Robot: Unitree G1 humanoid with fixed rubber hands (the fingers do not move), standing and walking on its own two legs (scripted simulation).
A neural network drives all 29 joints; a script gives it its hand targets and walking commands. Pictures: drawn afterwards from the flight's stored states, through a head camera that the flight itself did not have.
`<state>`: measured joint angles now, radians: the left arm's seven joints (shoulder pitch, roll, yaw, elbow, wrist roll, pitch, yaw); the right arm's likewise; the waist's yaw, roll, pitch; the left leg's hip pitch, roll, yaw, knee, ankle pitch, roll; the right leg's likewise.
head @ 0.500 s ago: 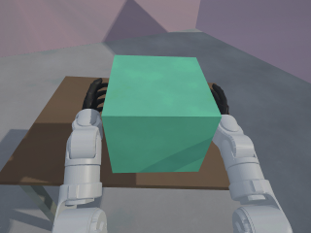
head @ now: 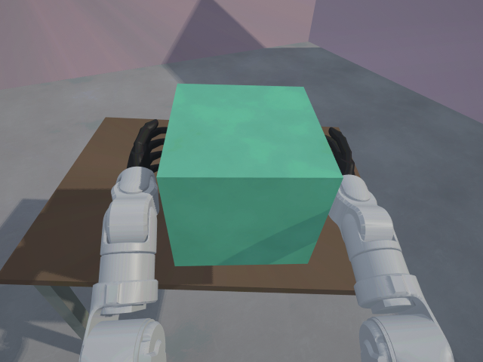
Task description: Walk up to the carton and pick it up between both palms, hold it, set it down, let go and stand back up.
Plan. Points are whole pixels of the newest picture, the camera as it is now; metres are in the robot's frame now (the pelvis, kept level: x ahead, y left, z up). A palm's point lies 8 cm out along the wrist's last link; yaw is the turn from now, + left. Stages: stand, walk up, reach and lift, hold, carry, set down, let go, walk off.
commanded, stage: hold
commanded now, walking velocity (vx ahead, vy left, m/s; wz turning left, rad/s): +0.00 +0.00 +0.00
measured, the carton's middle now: (241, 172) +0.39 +0.00 +0.15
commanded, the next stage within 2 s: set down in 0.48 s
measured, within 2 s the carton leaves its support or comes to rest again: neither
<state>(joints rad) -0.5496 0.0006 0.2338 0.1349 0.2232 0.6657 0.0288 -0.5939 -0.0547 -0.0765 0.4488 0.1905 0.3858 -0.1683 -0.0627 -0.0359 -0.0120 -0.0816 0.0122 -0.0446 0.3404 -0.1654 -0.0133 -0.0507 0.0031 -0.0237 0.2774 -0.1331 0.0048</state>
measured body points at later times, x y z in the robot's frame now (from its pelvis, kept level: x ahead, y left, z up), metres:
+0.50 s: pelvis +0.01 +0.01 +0.00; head -0.03 +0.03 +0.45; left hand +0.38 +0.17 +0.18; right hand +0.38 -0.15 +0.17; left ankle +0.02 +0.13 -0.75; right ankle +0.02 -0.12 -0.75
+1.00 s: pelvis +0.01 +0.00 +0.00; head -0.01 +0.02 +0.45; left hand +0.40 +0.17 +0.14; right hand +0.38 -0.15 +0.11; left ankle +0.02 +0.13 -0.75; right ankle +0.02 -0.12 -0.75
